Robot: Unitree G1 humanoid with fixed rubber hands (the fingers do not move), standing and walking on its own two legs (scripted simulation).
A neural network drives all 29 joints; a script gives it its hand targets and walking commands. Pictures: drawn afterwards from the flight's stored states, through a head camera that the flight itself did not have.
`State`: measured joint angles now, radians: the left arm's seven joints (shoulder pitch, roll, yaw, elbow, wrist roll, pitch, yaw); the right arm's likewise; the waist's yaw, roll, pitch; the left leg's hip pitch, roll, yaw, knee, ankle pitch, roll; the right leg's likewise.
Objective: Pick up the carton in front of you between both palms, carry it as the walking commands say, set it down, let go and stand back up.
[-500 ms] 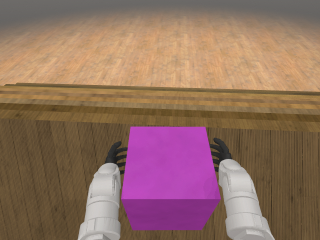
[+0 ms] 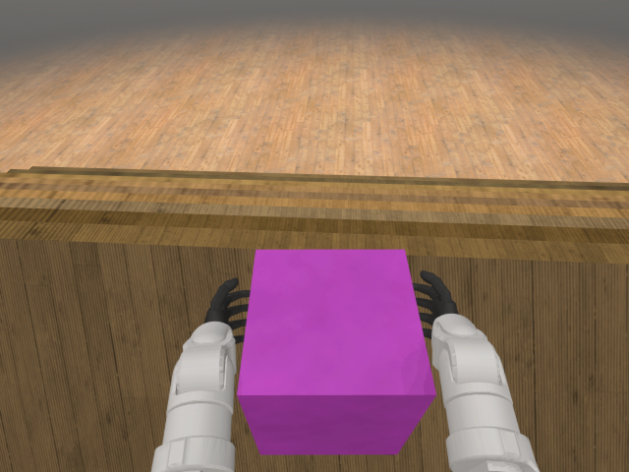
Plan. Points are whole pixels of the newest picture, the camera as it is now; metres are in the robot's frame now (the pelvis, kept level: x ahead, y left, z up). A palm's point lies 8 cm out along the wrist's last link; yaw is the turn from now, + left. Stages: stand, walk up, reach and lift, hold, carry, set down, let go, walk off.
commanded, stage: reach and lift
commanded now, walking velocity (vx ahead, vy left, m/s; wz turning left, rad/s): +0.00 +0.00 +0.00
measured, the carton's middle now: (329, 356) +0.29 +0.00 -0.04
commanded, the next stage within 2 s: hold in 0.26 s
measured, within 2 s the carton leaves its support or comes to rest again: neither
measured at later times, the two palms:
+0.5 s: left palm (215, 328) +0.28 +0.15 +0.05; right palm (450, 320) +0.28 -0.15 +0.05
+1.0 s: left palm (215, 328) +0.28 +0.15 +0.05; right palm (449, 320) +0.28 -0.15 +0.05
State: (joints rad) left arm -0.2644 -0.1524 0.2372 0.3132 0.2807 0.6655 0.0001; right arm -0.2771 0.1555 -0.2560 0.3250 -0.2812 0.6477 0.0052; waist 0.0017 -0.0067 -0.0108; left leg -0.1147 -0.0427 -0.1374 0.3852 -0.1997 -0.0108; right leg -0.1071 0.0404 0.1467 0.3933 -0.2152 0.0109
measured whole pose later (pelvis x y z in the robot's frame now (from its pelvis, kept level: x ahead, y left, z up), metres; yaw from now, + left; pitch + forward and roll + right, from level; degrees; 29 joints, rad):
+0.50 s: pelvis +0.00 +0.00 +0.00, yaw +0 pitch -7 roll +0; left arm -0.25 -0.15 0.21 0.23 0.27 0.76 0.00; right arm -0.27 0.15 -0.23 0.24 -0.27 0.75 0.00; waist 0.00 -0.01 -0.01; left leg -0.05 -0.04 -0.14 0.35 -0.18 -0.01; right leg -0.04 0.04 0.14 0.36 -0.20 0.01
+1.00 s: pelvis -0.01 +0.00 +0.00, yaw +0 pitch -7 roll +0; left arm -0.29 -0.16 0.24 0.25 0.29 0.76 -0.01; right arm -0.30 0.16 -0.26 0.26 -0.29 0.74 0.02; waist 0.00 -0.01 0.01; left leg -0.06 -0.04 -0.13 0.37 -0.19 -0.01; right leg -0.05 0.04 0.14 0.37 -0.20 0.01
